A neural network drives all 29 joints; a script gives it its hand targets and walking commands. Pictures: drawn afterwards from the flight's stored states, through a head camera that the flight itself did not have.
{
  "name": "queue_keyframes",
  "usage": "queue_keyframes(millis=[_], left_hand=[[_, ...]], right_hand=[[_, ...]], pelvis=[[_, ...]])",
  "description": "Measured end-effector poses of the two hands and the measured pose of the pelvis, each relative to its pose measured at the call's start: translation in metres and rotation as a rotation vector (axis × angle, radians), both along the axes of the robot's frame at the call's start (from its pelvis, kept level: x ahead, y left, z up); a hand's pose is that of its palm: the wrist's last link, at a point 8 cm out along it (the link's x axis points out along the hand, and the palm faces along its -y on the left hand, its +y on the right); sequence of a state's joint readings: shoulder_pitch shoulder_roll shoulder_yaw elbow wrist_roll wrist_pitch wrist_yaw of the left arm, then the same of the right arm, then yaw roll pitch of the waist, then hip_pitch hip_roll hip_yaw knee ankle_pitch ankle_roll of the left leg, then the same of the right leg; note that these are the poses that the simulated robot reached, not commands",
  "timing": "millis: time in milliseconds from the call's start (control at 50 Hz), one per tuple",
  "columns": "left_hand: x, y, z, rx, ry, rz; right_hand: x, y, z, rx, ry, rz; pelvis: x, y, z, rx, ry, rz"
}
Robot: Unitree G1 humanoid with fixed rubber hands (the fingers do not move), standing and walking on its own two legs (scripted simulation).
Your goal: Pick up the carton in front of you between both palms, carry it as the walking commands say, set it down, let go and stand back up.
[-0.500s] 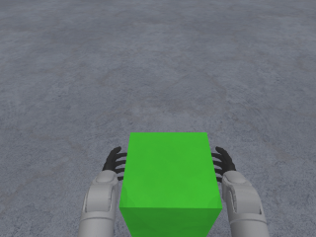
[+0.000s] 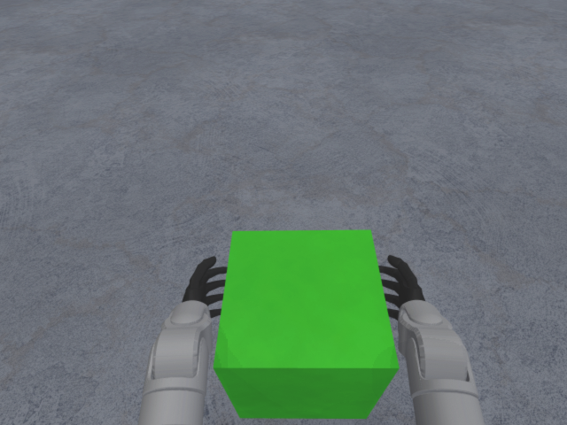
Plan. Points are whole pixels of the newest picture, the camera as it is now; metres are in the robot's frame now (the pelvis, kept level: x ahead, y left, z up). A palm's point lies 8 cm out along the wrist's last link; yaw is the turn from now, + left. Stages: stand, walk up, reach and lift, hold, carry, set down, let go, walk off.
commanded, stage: hold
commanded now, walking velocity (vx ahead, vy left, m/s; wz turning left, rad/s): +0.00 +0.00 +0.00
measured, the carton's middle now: (302, 328) +0.29 +0.00 -0.05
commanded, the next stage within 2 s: set down in 0.62 s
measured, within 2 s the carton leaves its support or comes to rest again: neither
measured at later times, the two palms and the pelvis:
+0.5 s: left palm (184, 336) +0.24 +0.16 +0.04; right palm (409, 329) +0.25 -0.14 +0.04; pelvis -0.03 +0.00 +0.01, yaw +3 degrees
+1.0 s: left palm (203, 319) +0.29 +0.15 +0.00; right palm (398, 308) +0.31 -0.15 -0.01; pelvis -0.04 -0.03 -0.02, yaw +4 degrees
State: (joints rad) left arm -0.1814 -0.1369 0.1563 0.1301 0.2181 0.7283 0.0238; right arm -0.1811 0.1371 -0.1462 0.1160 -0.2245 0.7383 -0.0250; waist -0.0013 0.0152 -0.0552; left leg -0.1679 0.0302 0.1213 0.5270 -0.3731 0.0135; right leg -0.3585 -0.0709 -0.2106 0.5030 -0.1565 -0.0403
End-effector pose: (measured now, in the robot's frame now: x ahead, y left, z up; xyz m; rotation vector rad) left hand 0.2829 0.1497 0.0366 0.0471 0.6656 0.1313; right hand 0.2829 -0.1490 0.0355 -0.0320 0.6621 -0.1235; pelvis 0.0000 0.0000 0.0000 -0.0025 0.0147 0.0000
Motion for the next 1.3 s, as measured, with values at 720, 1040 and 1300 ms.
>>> queue_keyframes(millis=[720, 1040, 1300], left_hand=[[-0.039, -0.003, 0.008, 0.026, -0.02, 0.059], [0.011, 0.001, -0.055, 0.033, 0.021, 0.056], [0.041, 0.008, -0.187, 0.007, -0.019, 0.013]], right_hand=[[-0.02, -0.002, 0.001, 0.035, -0.02, 0.053], [0.029, 0.002, -0.063, 0.085, 0.021, 0.014], [0.039, 0.008, -0.199, 0.044, -0.023, -0.014]], pelvis=[[-0.032, -0.021, 0.004, 0.011, -0.16, 0.062], [-0.042, -0.032, -0.021, 0.005, 0.013, 0.07], [-0.062, -0.009, -0.082, 0.011, 0.424, 0.064]])
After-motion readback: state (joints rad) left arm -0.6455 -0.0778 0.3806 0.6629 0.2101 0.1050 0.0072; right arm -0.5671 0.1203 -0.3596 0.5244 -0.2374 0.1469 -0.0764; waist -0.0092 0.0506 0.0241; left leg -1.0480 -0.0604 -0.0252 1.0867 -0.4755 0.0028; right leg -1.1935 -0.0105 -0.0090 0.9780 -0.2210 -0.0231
